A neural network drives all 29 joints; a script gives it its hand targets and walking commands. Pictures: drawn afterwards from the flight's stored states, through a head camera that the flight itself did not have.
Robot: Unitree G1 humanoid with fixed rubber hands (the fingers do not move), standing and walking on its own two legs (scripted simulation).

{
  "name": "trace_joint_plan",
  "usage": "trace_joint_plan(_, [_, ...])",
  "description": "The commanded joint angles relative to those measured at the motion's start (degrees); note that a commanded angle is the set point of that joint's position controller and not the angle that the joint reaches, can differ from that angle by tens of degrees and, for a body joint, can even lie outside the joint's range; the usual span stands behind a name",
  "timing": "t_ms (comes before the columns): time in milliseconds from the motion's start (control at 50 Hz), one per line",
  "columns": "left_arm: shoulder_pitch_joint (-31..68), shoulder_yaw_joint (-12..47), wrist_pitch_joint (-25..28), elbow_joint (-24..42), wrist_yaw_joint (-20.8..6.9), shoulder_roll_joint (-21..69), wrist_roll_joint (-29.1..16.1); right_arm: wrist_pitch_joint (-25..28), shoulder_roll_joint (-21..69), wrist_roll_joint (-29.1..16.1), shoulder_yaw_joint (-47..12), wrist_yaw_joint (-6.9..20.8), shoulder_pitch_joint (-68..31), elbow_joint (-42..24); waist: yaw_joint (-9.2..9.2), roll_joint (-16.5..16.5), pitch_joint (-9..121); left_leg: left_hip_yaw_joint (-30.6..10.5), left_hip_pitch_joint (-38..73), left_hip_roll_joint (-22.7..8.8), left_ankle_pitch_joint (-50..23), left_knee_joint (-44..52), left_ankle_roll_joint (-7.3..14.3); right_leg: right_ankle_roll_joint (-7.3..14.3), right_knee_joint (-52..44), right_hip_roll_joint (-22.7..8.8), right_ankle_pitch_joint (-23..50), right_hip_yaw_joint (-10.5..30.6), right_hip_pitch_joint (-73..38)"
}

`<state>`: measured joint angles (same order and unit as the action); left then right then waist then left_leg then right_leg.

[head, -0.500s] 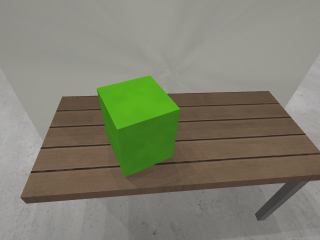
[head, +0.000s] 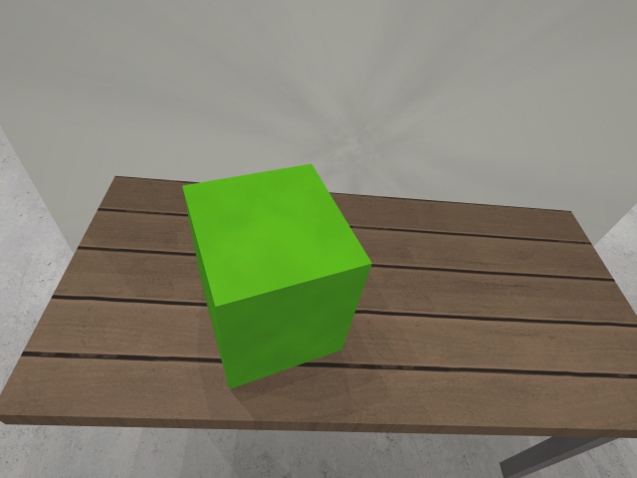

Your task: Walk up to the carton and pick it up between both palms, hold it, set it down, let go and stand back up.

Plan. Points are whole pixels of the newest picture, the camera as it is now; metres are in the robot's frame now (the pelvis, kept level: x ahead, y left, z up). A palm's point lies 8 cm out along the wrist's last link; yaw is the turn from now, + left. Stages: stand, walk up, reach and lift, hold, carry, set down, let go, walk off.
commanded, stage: stand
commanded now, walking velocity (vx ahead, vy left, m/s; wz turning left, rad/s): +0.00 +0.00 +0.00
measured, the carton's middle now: (270, 276) +0.43 +0.10 -0.04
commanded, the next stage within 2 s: none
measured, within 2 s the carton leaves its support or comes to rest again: neither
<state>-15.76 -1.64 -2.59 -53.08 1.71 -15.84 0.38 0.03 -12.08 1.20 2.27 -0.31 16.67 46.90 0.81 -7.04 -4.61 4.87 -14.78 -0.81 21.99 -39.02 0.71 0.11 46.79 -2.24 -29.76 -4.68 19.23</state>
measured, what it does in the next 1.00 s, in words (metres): stands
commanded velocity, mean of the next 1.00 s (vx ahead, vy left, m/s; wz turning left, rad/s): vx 0.00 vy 0.00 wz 0.00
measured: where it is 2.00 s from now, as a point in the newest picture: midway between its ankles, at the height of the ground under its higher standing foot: outside the picture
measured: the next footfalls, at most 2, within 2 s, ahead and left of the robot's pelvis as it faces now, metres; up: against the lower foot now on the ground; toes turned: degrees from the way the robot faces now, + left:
none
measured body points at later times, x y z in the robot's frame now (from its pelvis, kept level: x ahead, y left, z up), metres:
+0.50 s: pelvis +0.03 -0.04 +0.00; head +0.06 -0.02 +0.45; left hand +0.11 +0.22 -0.14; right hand +0.13 -0.29 -0.12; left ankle -0.01 +0.11 -0.72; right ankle +0.02 -0.11 -0.72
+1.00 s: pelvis +0.02 -0.03 +0.01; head +0.03 -0.01 +0.46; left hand +0.06 +0.23 -0.13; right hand +0.12 -0.28 -0.11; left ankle -0.01 +0.11 -0.72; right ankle +0.02 -0.11 -0.72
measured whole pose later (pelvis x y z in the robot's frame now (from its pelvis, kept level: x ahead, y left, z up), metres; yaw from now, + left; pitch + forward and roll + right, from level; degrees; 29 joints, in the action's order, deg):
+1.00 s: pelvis +0.02 -0.03 +0.01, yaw +5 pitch -3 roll -1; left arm -16.6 -0.4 -0.9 -47.3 -0.6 -16.1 0.1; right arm -0.8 -12.4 0.3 0.0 -0.8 15.0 48.6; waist 0.9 -2.7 -4.3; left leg -1.1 -10.5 -3.9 21.0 -34.6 -2.9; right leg 3.2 32.5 -0.1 -19.3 -10.5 10.2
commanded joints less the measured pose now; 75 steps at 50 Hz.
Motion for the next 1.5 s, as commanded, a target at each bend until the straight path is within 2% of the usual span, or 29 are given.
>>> trace_joint_plan(0, [-0.02,-0.70,2.75,6.10,-0.35,-4.03,0.72,0.50,-10.59,-0.02,1.75,-1.53,1.18,-3.68,-1.24,20.44,1.11,-17.46,9.57,-17.33,-38.96,13.36,12.10,-1.04,-3.20,-2.97,5.84,4.96,9.14])
trace_joint_plan(60, [-3.65,-1.67,3.78,4.86,-1.24,-5.48,0.90,-0.13,-12.50,-0.57,1.80,-1.40,0.22,-4.28,1.11,13.45,3.71,-6.74,4.75,-10.71,-40.90,3.83,4.49,0.33,-19.43,-2.39,30.83,4.21,-5.28])
trace_joint_plan(100, [-2.69,-2.78,3.78,5.38,-1.42,-9.86,0.15,-0.41,-9.42,-1.88,1.19,-1.27,1.36,-6.09,-0.54,4.51,5.92,-1.27,-0.84,-4.60,-21.07,0.12,-0.74,5.18,-18.75,-10.10,49.69,14.24,-9.16])
trace_joint_plan(120, [0.02,-3.17,3.13,5.76,-1.54,-10.59,-0.76,-0.71,-8.80,-2.52,1.32,-1.55,0.95,-5.92,-0.72,2.82,4.21,-2.75,1.84,-3.62,-14.26,0.93,-1.21,8.30,-18.63,-11.17,49.44,14.59,-4.83])
trace_joint_plan(160, [0.20,-2.18,2.89,6.40,-1.31,-7.74,-0.09,-0.06,-10.33,-1.61,1.54,-1.88,0.64,-5.46,-0.55,2.09,6.40,-4.51,1.59,-6.09,-26.62,2.90,0.30,7.06,-15.07,-8.97,57.81,9.94,-11.34])
trace_joint_plan(200, [0.01,-1.60,2.74,7.03,-0.84,-6.60,0.08,0.51,-11.70,-1.23,1.91,-1.45,0.15,-4.68,-0.51,1.47,8.85,-5.46,5.09,-7.53,-35.05,3.73,1.63,4.40,-12.77,-6.03,55.53,5.63,-10.19])
trace_joint_plan(220, [-1.36,-1.53,2.75,6.95,-0.87,-5.98,-0.34,0.34,-11.12,-1.29,2.01,-1.39,-0.21,-4.87,0.25,0.79,9.73,-4.98,6.55,-7.29,-34.20,3.75,1.79,4.05,-12.95,-5.68,53.30,5.33,-8.97])
trace_joint_plan(260, [-1.43,-1.75,2.52,7.33,-1.06,-6.07,-0.46,-0.23,-10.07,-1.36,1.88,-1.34,0.28,-4.97,-0.13,4.78,10.80,-4.72,5.76,-6.48,-30.48,3.90,1.62,4.60,-13.17,-6.58,49.97,5.46,-10.60])
trace_joint_plan(340, [-0.55,-1.72,2.00,8.49,-1.41,-6.31,-0.40,-0.35,-9.60,-1.23,1.58,-1.48,-0.32,-4.69,-0.05,3.32,11.53,-5.06,4.96,-5.57,-24.32,4.49,1.27,5.05,-14.32,-6.84,45.03,5.94,-11.57])
trace_joint_plan(360, [2.27,-1.61,1.88,8.43,-1.34,-6.77,-0.41,-0.33,-9.61,-1.39,1.54,-1.55,-2.38,-4.87,-0.44,4.21,9.12,-5.23,3.85,-5.87,-29.96,4.89,0.92,4.65,-13.98,-6.86,50.33,5.06,-11.12])
trace_joint_plan(420, [0.80,-1.57,2.04,9.30,-1.60,-7.08,-0.44,-0.30,-9.47,-1.11,1.61,-1.09,-2.08,-4.66,-0.08,5.70,9.76,-5.07,4.17,-4.93,-20.78,4.99,0.73,4.81,-16.42,-7.05,40.45,5.94,-9.89])
trace_joint_plan(440, [3.17,-1.50,1.99,9.60,-1.58,-7.76,-0.83,-0.61,-9.37,-1.39,1.18,-1.21,-4.46,-4.95,-0.30,5.82,5.95,-5.01,2.25,-4.75,-23.46,4.74,-0.14,5.00,-18.01,-7.87,43.37,6.50,-8.47])
trace_joint_plan(500, [1.00,-2.10,2.15,9.56,-2.32,-8.22,0.23,-0.15,-9.25,-0.70,1.92,-1.11,-1.80,-4.39,-0.14,5.03,4.21,-5.44,2.62,-3.70,-8.79,5.34,0.06,6.75,-21.51,-8.96,29.31,9.37,-6.66])
trace_joint_plan(540, [1.98,-2.05,2.60,10.27,-2.04,-9.07,0.09,-0.01,-9.81,-0.66,1.78,-0.89,-1.80,-4.19,-0.45,3.62,3.94,-5.39,0.98,-3.17,-9.39,4.34,-0.48,7.18,-22.14,-9.86,32.59,8.99,-7.71])
trace_joint_plan(580, [2.26,-2.24,2.75,10.38,-2.19,-9.12,0.20,0.19,-10.10,-0.50,1.90,-0.71,-1.59,-4.12,-0.57,4.48,2.57,-6.03,2.05,-2.77,-5.21,4.85,-0.14,7.76,-24.29,-10.10,23.75,9.98,-4.98])
trace_joint_plan(640, [0.86,-1.77,3.15,10.56,-2.32,-8.63,-0.04,0.88,-9.94,-0.79,1.54,-0.58,-1.68,-3.79,-0.51,4.77,3.05,-6.91,2.20,-3.93,-10.06,6.57,0.35,6.47,-23.75,-8.45,26.29,7.97,-6.76])
trace_joint_plan(660, [1.93,-1.66,3.25,10.90,-1.99,-9.01,-0.22,0.79,-10.26,-0.80,1.43,-0.64,-3.25,-3.66,-0.26,6.34,1.46,-6.80,2.04,-4.38,-15.39,6.81,-0.18,5.88,-23.17,-8.78,32.58,7.44,-6.60])
trace_joint_plan(740, [-0.70,-1.85,3.29,10.23,-2.16,-9.26,0.07,0.64,-11.49,-0.35,1.51,-0.87,-0.09,-2.92,-0.40,9.88,1.37,-7.91,2.96,-5.18,-15.97,7.51,0.43,5.62,-21.59,-7.58,31.57,6.20,-8.35])
trace_joint_plan(800, [0.36,-0.94,3.46,10.73,-1.64,-8.41,-0.71,0.67,-10.39,-1.11,0.45,-1.10,-0.98,-3.01,-0.57,9.69,3.74,-7.76,1.75,-6.03,-27.26,7.65,-0.06,4.40,-19.93,-7.48,41.44,3.83,-11.82])
trace_joint_plan(900, [-3.19,-0.92,3.12,10.15,-2.08,-8.30,0.02,0.44,-11.65,-0.52,0.93,-1.08,0.86,-2.51,-0.21,8.49,4.55,-8.15,3.81,-5.03,-13.66,8.78,0.45,4.72,-22.40,-6.64,25.77,4.11,-10.20])
trace_joint_plan(1000, [-1.27,-0.12,2.78,11.26,-1.74,-7.83,-1.02,0.38,-11.46,-1.27,0.21,-1.11,-1.02,-3.70,-0.43,10.54,0.68,-8.60,1.19,-5.47,-18.64,10.66,0.24,3.88,-22.68,-6.52,26.82,2.92,-7.40])
trace_joint_plan(1060, [-4.59,-0.57,3.16,10.66,-2.19,-7.70,-0.05,0.87,-11.80,-0.64,0.54,-0.89,1.66,-3.08,-0.10,8.75,3.39,-9.91,2.23,-5.53,-10.48,11.44,1.26,3.70,-22.50,-5.21,17.92,2.64,-9.47])
trace_joint_plan(1080, [-1.53,-0.05,3.25,11.19,-1.79,-7.70,-0.52,0.59,-12.42,-1.35,0.07,-1.03,-2.04,-3.42,-0.07,9.40,-0.22,-9.40,-0.70,-5.52,-18.62,11.35,0.43,3.03,-22.68,-5.79,26.83,2.27,-8.13])
trace_joint_plan(1120, [-4.02,-0.39,3.36,10.82,-2.03,-7.44,-0.14,0.88,-11.29,-1.08,0.31,-0.89,2.10,-3.19,-0.34,6.94,3.24,-9.91,0.97,-5.10,-11.59,11.73,0.94,3.43,-22.66,-5.68,20.38,2.09,-10.10])
trace_joint_plan(1140, [-2.73,0.01,3.41,11.48,-1.89,-7.43,-0.43,0.95,-11.45,-1.34,-0.07,-0.90,0.54,-3.50,-0.42,6.27,1.57,-9.92,0.09,-5.38,-15.34,11.68,0.80,3.38,-23.04,-5.90,23.29,2.35,-8.92])
trace_joint_plan(1260, [-4.78,-0.13,3.53,11.18,-1.90,-8.23,-0.32,0.98,-11.39,-0.93,-0.04,-0.71,2.09,-3.21,-0.27,7.67,0.67,-9.97,-0.06,-4.69,-12.98,11.79,0.61,3.37,-24.18,-6.15,20.00,2.10,-8.97])
trace_joint_plan(1280, [-2.13,0.26,3.52,11.61,-1.48,-7.83,-0.79,0.72,-11.81,-1.31,-0.32,-0.78,-0.78,-3.65,-0.42,7.44,-1.25,-9.68,-1.50,-4.75,-19.85,11.63,-0.06,2.91,-23.97,-6.44,27.21,1.70,-7.73])
trace_joint_plan(1400, [-5.45,0.31,3.37,10.27,-1.78,-7.33,-0.40,1.01,-11.44,-1.49,-0.20,-0.54,1.16,-2.95,0.07,10.73,-0.29,-10.79,-1.85,-4.66,-12.50,14.49,1.09,2.29,-24.02,-5.56,18.37,1.55,-8.81])
trace_joint_plan(1480, [-4.34,0.45,3.36,10.22,-1.53,-7.06,-0.82,0.93,-11.28,-1.50,-0.38,-0.66,1.54,-2.90,-0.38,9.07,-1.54,-10.63,-2.71,-4.59,-13.99,15.05,0.10,2.33,-25.48,-6.29,19.06,1.64,-9.05])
